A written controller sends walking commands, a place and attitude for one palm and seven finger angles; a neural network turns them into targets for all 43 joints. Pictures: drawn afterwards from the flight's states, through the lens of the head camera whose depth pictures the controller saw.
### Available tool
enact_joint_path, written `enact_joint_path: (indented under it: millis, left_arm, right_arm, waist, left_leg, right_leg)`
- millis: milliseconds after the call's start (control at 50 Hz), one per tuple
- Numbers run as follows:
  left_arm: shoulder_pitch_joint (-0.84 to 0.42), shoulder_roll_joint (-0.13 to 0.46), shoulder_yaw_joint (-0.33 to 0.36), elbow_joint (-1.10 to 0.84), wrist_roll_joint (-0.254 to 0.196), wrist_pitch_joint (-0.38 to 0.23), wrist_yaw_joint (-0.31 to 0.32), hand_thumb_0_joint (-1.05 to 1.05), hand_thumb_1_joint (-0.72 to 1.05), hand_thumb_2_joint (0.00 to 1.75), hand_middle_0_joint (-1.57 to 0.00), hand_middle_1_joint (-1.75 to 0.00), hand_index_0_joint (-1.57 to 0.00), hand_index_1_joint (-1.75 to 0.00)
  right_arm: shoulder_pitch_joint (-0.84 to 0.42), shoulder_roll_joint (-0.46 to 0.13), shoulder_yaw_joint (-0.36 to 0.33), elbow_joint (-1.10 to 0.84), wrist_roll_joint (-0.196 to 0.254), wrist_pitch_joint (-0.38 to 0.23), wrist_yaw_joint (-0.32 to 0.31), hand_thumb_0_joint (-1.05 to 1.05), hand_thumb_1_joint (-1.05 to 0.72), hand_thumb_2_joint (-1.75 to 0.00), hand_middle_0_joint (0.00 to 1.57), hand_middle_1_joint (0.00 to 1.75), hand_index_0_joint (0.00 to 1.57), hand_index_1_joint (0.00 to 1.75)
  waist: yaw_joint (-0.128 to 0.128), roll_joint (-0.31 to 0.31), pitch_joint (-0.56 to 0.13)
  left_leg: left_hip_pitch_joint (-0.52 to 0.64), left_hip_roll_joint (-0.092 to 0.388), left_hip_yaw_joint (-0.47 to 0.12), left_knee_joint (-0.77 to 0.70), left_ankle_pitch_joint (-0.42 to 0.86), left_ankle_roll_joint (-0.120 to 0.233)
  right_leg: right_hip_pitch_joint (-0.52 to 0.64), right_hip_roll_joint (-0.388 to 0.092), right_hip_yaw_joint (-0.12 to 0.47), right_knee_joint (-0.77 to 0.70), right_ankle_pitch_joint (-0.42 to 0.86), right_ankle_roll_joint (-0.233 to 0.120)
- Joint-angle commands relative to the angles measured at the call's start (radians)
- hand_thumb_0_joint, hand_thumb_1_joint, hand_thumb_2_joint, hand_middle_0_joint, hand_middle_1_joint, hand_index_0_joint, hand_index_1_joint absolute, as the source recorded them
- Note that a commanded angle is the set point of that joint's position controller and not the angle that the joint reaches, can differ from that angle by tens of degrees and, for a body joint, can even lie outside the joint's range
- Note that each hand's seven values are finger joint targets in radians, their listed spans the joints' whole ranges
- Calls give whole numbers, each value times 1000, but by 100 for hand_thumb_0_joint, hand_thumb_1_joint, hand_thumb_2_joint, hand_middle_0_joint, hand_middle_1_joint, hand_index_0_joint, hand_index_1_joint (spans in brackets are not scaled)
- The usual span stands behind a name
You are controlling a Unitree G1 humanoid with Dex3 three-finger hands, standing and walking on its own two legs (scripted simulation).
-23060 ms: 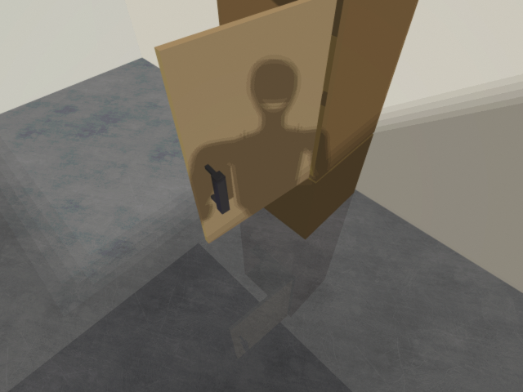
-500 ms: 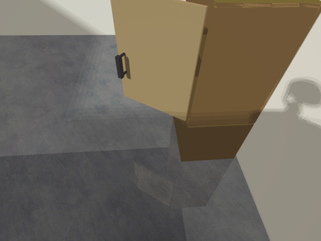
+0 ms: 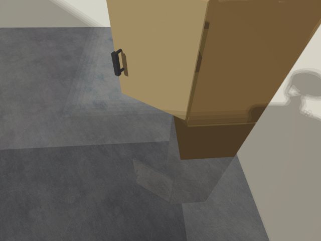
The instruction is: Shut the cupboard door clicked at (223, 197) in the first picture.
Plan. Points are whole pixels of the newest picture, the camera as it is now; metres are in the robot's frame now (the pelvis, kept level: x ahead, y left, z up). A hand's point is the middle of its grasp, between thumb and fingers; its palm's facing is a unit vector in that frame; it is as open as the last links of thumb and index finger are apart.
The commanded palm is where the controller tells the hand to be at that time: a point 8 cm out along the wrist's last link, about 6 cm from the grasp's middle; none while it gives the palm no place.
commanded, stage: look to check the result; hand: left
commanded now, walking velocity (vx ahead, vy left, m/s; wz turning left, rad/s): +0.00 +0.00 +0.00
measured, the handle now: (118, 62) +0.91 +0.26 -0.10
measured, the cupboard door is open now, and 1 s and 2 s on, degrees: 56 56 56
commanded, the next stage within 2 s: walk to a spot facing it in 0.06 s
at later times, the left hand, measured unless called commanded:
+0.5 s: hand out of the picture -0.01 +0.20 -0.21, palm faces +0.16 -0.97 -0.20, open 7.3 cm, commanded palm none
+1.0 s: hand out of the picture -0.01 +0.19 -0.15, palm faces +0.38 -0.86 -0.33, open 7.3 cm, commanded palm none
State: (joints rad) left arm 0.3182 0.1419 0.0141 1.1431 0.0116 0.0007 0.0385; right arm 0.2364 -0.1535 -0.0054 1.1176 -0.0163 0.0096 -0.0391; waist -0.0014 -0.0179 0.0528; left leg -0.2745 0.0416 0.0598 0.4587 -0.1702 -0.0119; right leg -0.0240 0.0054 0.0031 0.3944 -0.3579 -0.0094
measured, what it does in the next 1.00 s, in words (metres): steps on the spot, turning left: right foot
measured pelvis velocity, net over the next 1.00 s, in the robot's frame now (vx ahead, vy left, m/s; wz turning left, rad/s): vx -0.01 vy -0.05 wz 0.40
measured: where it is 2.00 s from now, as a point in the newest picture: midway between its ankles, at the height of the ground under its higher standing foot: outside the picture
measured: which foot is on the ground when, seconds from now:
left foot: down 0.00-0.92, up 0.94-1.00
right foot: down 0.00-0.50, up 0.52-0.90, down 0.92-1.00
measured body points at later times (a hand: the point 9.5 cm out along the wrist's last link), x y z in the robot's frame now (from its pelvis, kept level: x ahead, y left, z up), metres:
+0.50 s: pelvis +0.01 +0.02 -0.02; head +0.03 +0.04 +0.42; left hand -0.01 +0.25 -0.19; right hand +0.05 -0.23 -0.17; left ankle +0.04 +0.12 -0.74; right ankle -0.09 -0.11 -0.74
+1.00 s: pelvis -0.01 -0.05 -0.01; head +0.04 -0.06 +0.44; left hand -0.03 +0.23 -0.13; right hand +0.15 -0.27 -0.16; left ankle -0.01 +0.09 -0.68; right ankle +0.01 -0.16 -0.74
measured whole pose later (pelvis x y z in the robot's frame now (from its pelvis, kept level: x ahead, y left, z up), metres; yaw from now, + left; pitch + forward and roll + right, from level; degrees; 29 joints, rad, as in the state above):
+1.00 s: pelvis -0.01 -0.05 -0.01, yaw +23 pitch +1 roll +1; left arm 0.19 0.21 0.06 0.88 0.03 0.04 0.03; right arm 0.19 -0.26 -0.10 0.92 -0.03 0.08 0.01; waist -0.02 0.05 0.08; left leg -0.58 -0.08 -0.10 0.98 -0.40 -0.03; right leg -0.25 -0.03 -0.05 0.56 -0.34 -0.02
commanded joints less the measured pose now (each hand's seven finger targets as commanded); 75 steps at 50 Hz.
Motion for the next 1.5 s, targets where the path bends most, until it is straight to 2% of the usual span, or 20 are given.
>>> enact_joint_path:
  millis: [0,260,400,440,460,480,500,560,840,860,900,940,980,1160,1240,1280,1300,1320,1340,1480]
  left_arm:
    - [104,97,16,-16,2,-11,9,0,90,90,-20,-30,-20,-30]
    - [107,134,47,-54,3,3,14,0,90,90,-20,-30,-20,-30]
    - [29,200,87,-140,22,11,9,0,90,90,-20,-30,-20,-30]
    - [-20,213,91,-172,20,10,9,0,90,90,-20,-30,-20,-30]
    - [-14,193,93,-193,8,13,6,0,90,90,-20,-30,-20,-30]
    - [-15,147,81,-224,-6,11,4,0,90,90,-20,-30,-20,-30]
    - [-48,160,80,-226,4,24,10,0,90,90,-20,-30,-20,-30]
    - [-105,165,90,-250,12,25,-8,0,90,90,-20,-30,-20,-30]
    - [5,185,92,-292,8,28,-13,0,90,90,-20,-30,-20,-30]
    - [56,207,100,-284,10,24,-10,0,90,90,-20,-30,-20,-30]
    - [-37,344,117,-335,34,18,3,0,90,90,-20,-30,-20,-30]
    - [-220,258,95,-378,20,6,8,0,90,90,-20,-30,-20,-30]
    - [-211,220,81,-368,17,-9,3,0,90,90,-20,-30,-20,-30]
    - [40,256,104,-299,22,-10,4,0,90,90,-20,-30,-20,-30]
    - [28,278,114,-297,25,-5,0,0,90,90,-20,-30,-20,-30]
    - [4,273,114,-299,13,-3,-4,0,90,90,-20,-30,-20,-30]
    - [6,240,108,-316,4,0,-8,0,90,90,-20,-30,-20,-30]
    - [-53,179,78,-362,3,1,-15,0,90,90,-20,-30,-20,-30]
    - [-106,188,75,-388,10,16,-7,0,90,90,-20,-30,-20,-30]
    - [-107,188,88,-351,8,36,-26,0,90,90,-20,-30,-20,-30]
  right_arm:
    - [53,-105,-22,-25,1,-8,-4,0,-90,-90,20,30,20,30]
    - [28,-113,-31,-58,0,9,-1,0,-90,-90,20,30,20,30]
    - [-41,-112,-58,-150,-5,34,21,0,-90,-90,20,30,20,30]
    - [44,-143,-65,-148,-8,28,27,0,-90,-90,20,30,20,30]
    - [123,-198,-73,-140,-19,18,28,0,-90,-90,20,30,20,30]
    - [182,-262,-86,-130,-22,13,21,0,-90,-90,20,30,20,30]
    - [181,-259,-79,-113,-12,17,17,0,-90,-90,20,30,20,30]
    - [42,-226,-74,-181,-17,12,12,0,-90,-90,20,30,20,30]
    - [-70,-264,-118,-272,-18,43,34,0,-90,-90,20,30,20,30]
    - [-88,-240,-118,-282,-12,47,37,0,-90,-90,20,30,20,30]
    - [-72,-142,-116,-306,-5,45,41,0,-90,-90,20,30,20,30]
    - [-30,-181,-122,-289,-19,51,55,0,-90,-90,20,30,20,30]
    - [-29,-172,-111,-275,-14,49,63,0,-90,-90,20,30,20,30]
    - [-188,-128,-74,-327,-1,48,68,0,-90,-90,20,30,20,30]
    - [-159,-137,-71,-327,4,34,65,0,-90,-90,20,30,20,30]
    - [-63,-167,-78,-301,-2,24,62,0,-90,-90,20,30,20,30]
    - [9,-250,-98,-283,-9,14,58,0,-90,-90,20,30,20,30]
    - [74,-348,-124,-268,-7,15,51,0,-90,-90,20,30,20,30]
    - [110,-347,-120,-248,-1,25,44,0,-90,-90,20,30,20,30]
    - [-93,-275,-91,-313,-15,21,20,0,-90,-90,20,30,20,30]
  waist:
    - [-5,1,-6]
    - [5,-3,23]
    - [2,-144,89]
    - [-49,-76,43]
    - [-72,117,-11]
    - [-72,322,-48]
    - [-67,254,-67]
    - [-23,133,2]
    - [30,211,-109]
    - [55,154,-107]
    - [45,-269,-27]
    - [-53,-95,12]
    - [-58,-140,13]
    - [54,-197,-72]
    - [41,-207,-92]
    - [-19,-139,-133]
    - [-57,56,-201]
    - [-96,325,-201]
    - [-103,234,-198]
    - [-19,183,-35]
  left_leg:
    - [171,65,-69,-24,229,41]
    - [74,42,-62,65,261,37]
    - [-145,-10,-13,327,-231,6]
    - [-15,9,-45,163,-20,25]
    - [93,116,-247,29,350,97]
    - [178,299,-536,-86,641,229]
    - [103,301,-541,-158,395,226]
    - [-34,225,-482,-216,-81,194]
    - [-148,57,-449,-161,-205,115]
    - [-245,4,-410,-101,-256,75]
    - [-452,-174,-143,540,-373,-40]
    - [-346,-73,-173,747,-296,-19]
    - [-351,-44,-119,778,-235,-41]
    - [-272,-35,1,432,-281,-40]
    - [-129,-43,39,208,-254,-17]
    - [82,-49,29,-7,-52,3]
    - [302,98,-140,-63,236,59]
    - [447,346,-448,-46,715,192]
    - [396,382,-410,-35,776,256]
    - [73,175,-289,-94,251,173]
  right_leg:
    - [-156,-93,54,-78,357,-20]
    - [-114,-125,16,3,433,-24]
    - [-92,-315,59,41,649,-154]
    - [-131,-271,-42,237,664,-95]
    - [-243,-154,-128,456,441,-13]
    - [-404,-20,-118,703,-234,33]
    - [-380,-42,10,767,-284,14]
    - [-439,-87,40,766,-107,24]
    - [-145,31,-43,183,-20,36]
    - [-30,5,-26,39,14,22]
    - [-137,-484,500,-268,-235,-152]
    - [-301,-405,289,-191,-28,-159]
    - [-207,-311,118,-61,375,-142]
    - [72,-337,-29,60,788,-117]
    - [41,-364,-61,127,794,-102]
    - [-63,-327,-133,275,733,-39]
    - [-263,-258,-189,459,457,21]
    - [-558,-126,-165,667,-262,78]
    - [-581,-134,-57,729,-297,66]
    - [-468,-91,-32,607,-92,80]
